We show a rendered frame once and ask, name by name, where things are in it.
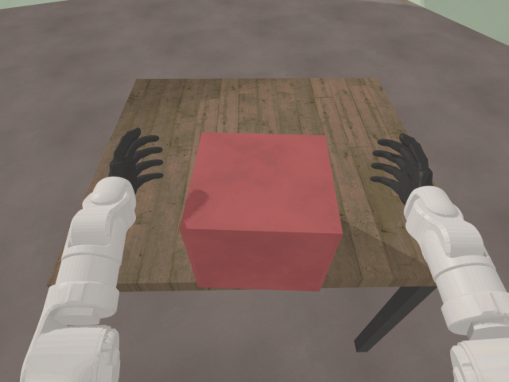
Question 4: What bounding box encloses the robot right upper arm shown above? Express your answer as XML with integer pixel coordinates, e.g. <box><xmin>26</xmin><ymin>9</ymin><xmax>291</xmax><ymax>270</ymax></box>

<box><xmin>450</xmin><ymin>337</ymin><xmax>509</xmax><ymax>382</ymax></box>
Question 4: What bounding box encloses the left robot hand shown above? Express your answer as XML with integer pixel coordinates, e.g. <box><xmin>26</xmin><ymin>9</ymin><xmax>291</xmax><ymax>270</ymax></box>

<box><xmin>108</xmin><ymin>127</ymin><xmax>163</xmax><ymax>194</ymax></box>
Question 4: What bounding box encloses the right robot hand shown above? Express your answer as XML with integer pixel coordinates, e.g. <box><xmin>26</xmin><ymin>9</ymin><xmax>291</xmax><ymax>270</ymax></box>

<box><xmin>370</xmin><ymin>133</ymin><xmax>433</xmax><ymax>205</ymax></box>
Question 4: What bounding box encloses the robot right forearm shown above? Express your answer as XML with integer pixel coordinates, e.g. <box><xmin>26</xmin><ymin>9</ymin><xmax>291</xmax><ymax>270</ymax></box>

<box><xmin>404</xmin><ymin>186</ymin><xmax>509</xmax><ymax>341</ymax></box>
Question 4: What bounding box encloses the carton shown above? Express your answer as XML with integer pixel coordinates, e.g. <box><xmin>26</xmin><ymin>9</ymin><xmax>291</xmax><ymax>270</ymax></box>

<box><xmin>180</xmin><ymin>132</ymin><xmax>343</xmax><ymax>291</ymax></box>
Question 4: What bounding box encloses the table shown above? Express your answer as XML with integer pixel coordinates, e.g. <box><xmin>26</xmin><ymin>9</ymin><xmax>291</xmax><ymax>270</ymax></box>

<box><xmin>46</xmin><ymin>78</ymin><xmax>437</xmax><ymax>352</ymax></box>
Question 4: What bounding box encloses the robot left forearm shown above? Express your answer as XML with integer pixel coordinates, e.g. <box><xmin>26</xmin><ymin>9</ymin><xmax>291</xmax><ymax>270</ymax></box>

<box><xmin>20</xmin><ymin>177</ymin><xmax>136</xmax><ymax>382</ymax></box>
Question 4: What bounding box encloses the robot left upper arm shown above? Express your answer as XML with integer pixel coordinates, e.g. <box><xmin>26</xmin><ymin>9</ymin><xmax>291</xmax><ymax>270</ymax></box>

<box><xmin>25</xmin><ymin>325</ymin><xmax>120</xmax><ymax>382</ymax></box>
